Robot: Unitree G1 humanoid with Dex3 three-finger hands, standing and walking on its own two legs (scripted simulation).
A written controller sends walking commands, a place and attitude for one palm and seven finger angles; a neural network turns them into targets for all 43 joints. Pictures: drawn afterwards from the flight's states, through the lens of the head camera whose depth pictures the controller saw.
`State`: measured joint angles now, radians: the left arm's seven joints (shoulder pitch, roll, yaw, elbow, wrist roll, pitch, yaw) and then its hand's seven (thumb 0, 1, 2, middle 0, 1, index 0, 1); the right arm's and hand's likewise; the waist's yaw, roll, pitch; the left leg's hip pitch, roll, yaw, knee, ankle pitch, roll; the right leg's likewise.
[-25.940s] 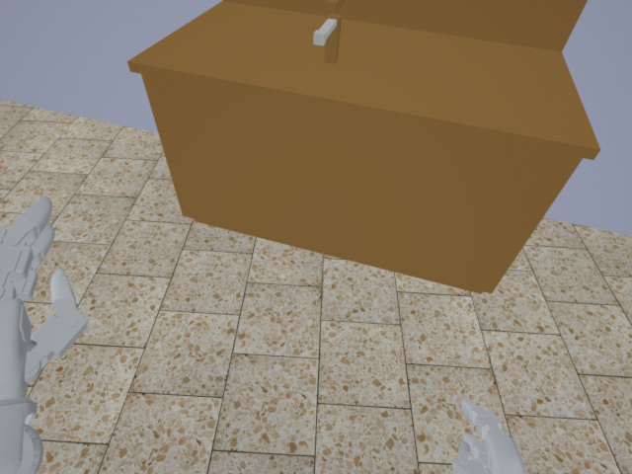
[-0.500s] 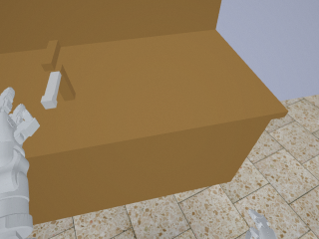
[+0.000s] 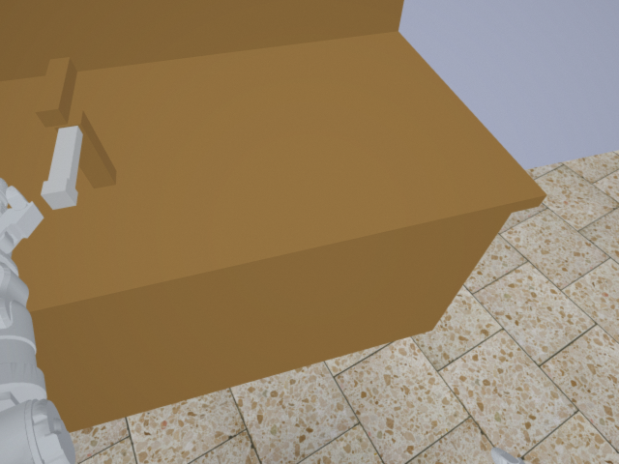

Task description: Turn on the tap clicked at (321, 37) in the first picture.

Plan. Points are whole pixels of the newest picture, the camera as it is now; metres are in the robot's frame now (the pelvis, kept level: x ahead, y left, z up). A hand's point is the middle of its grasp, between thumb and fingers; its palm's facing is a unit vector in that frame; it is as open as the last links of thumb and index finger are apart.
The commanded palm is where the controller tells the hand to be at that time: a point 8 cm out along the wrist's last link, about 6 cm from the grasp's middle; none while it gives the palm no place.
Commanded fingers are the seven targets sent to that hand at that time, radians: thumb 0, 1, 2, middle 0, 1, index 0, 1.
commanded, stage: reach beside the lever's end, fingers flat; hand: left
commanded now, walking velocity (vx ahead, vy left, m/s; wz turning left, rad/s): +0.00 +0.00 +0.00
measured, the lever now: (60, 193) +0.41 +0.34 +0.12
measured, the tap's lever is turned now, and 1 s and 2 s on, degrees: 0 3 26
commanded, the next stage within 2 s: push the lever round in 0.36 s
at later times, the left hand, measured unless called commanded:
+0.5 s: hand (29, 210) +0.38 +0.36 +0.13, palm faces +0.54 -0.84 -0.07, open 7.8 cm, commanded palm +0.33 +0.38 +0.12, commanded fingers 0.00 0.90 0.90 -0.15 -0.15 -0.15 -0.15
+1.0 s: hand (57, 210) +0.38 +0.33 +0.12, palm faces +0.53 -0.85 -0.06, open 7.7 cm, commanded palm +0.34 +0.36 +0.12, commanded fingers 0.00 0.90 0.90 -0.15 -0.15 -0.15 -0.15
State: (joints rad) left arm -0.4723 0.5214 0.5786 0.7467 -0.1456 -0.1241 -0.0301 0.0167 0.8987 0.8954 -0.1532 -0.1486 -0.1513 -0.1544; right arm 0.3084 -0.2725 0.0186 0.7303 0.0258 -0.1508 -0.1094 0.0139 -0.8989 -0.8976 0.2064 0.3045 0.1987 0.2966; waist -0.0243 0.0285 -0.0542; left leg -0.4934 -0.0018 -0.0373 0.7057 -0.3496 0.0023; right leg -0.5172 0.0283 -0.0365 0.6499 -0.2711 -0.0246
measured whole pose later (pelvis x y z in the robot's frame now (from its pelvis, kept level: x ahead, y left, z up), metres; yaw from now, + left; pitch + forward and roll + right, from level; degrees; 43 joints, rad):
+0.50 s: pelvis +0.00 +0.00 +0.00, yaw +0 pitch +8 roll -1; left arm -0.46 0.50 0.57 0.71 -0.14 -0.15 -0.02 0.02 0.90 0.90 -0.15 -0.15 -0.15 -0.15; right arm 0.30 -0.27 0.02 0.70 0.03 -0.12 -0.10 0.01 -0.90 -0.90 0.21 0.30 0.20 0.30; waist -0.01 0.03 -0.06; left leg -0.51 0.00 -0.04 0.72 -0.36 0.01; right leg -0.52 0.03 -0.04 0.65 -0.27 -0.02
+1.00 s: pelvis +0.01 +0.00 +0.00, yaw +0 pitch +8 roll -1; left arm -0.43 0.45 0.52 0.67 -0.15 -0.12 0.02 0.02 0.92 0.90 -0.15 -0.15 -0.15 -0.15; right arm 0.30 -0.27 0.02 0.71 0.03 -0.10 -0.10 0.01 -0.90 -0.90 0.21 0.30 0.20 0.30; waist -0.02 0.03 -0.06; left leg -0.47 0.00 -0.04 0.70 -0.36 0.00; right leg -0.50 0.03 -0.04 0.64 -0.28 -0.03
